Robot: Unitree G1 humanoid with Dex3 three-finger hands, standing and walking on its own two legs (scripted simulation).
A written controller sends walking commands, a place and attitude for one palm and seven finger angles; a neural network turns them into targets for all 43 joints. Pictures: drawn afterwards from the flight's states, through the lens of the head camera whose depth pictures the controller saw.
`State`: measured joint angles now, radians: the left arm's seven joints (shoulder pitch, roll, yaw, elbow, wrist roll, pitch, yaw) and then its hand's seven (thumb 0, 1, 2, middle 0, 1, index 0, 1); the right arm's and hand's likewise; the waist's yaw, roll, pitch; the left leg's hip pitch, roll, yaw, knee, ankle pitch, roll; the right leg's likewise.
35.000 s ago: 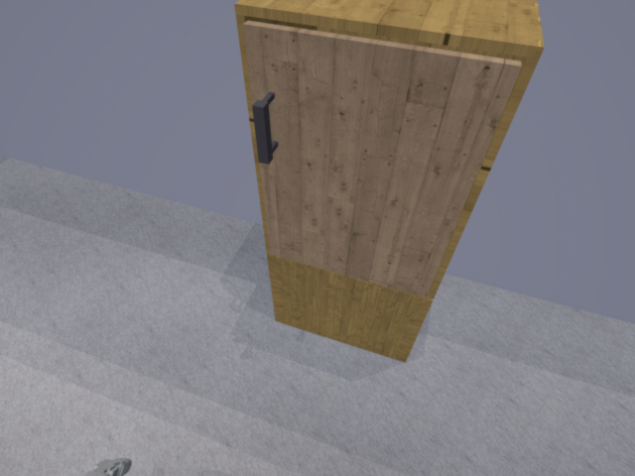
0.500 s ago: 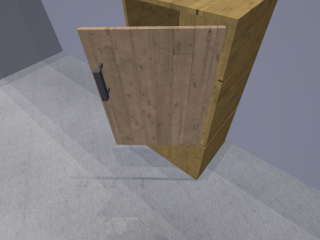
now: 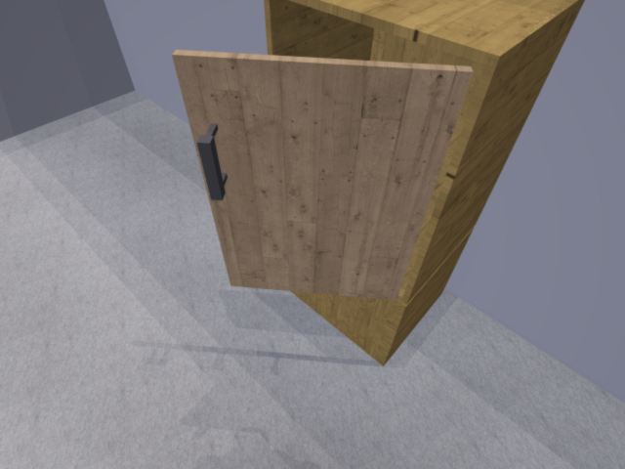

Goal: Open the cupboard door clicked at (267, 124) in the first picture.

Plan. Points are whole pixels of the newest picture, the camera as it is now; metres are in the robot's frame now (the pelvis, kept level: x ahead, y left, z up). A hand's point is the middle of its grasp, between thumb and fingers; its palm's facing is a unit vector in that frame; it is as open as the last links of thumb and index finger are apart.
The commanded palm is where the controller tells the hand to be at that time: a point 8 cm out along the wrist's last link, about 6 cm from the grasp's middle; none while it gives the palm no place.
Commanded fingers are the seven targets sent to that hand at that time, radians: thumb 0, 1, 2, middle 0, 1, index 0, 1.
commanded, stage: come to a stop and stand still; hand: left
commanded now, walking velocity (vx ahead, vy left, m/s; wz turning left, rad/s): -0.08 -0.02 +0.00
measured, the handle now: (215, 162) +0.57 +0.22 +0.07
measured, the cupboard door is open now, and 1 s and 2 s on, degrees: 37 37 37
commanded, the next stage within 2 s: look again from close up in 1.10 s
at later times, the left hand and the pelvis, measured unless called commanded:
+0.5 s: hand out of the picture +0.05 +0.19 -0.17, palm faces +0.00 -0.96 -0.27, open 7.4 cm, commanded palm none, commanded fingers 0.00 0.90 0.90 -0.20 -0.30 -0.20 -0.30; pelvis -0.01 +0.00 +0.00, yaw -1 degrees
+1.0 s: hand out of the picture -0.03 +0.14 -0.17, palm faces +0.01 -0.98 -0.22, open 7.4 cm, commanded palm none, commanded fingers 0.00 0.90 0.90 -0.20 -0.30 -0.20 -0.30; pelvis -0.05 -0.04 +0.00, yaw +0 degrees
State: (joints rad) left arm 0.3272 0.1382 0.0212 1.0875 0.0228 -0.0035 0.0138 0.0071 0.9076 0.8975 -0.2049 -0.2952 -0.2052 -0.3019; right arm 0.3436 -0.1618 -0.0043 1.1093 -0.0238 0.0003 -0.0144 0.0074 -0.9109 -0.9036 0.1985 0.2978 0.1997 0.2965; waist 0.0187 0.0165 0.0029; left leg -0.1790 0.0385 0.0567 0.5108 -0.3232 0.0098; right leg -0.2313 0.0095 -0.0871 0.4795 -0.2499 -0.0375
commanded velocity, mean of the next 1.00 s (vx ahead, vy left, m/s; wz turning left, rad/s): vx -0.04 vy -0.03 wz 0.00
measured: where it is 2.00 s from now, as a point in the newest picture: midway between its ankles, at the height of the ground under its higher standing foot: outside the picture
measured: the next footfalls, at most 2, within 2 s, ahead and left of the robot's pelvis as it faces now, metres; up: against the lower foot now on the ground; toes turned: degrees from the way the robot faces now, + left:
none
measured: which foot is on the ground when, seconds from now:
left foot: down 0.00-1.00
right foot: down 0.00-1.00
